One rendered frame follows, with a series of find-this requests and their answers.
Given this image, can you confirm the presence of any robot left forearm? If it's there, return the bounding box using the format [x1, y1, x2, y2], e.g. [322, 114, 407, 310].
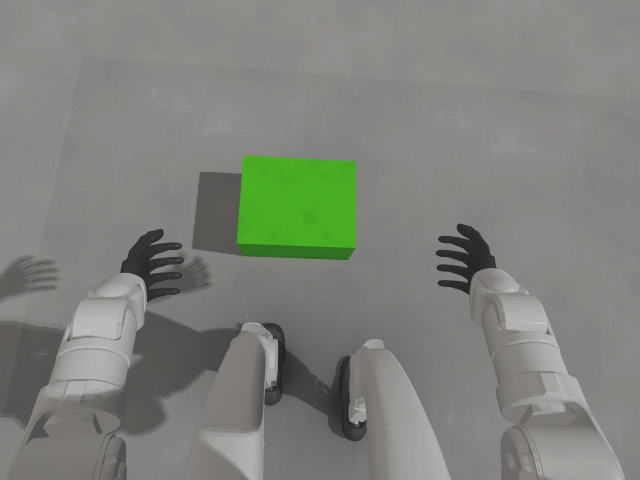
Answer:
[3, 273, 147, 480]

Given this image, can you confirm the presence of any robot right forearm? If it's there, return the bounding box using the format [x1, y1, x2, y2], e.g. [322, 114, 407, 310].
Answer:
[469, 268, 625, 480]

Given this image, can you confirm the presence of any left robot upper arm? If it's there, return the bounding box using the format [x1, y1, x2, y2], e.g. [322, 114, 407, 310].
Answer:
[10, 433, 127, 480]

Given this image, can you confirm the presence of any left robot thigh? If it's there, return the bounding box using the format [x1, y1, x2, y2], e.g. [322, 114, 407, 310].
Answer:
[181, 332, 278, 480]

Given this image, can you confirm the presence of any left robot hand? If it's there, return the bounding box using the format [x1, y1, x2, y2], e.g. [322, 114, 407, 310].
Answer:
[120, 229, 184, 302]

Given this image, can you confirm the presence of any carton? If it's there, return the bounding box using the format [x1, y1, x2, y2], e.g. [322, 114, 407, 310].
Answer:
[237, 156, 356, 260]

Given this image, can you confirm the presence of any right robot hand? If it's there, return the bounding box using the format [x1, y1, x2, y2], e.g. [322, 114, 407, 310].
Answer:
[436, 224, 497, 295]

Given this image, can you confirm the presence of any robot left foot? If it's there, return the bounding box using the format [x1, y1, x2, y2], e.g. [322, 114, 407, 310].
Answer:
[263, 323, 285, 406]

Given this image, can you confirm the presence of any right robot upper arm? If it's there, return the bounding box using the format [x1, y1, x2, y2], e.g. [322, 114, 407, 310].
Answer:
[500, 424, 622, 480]

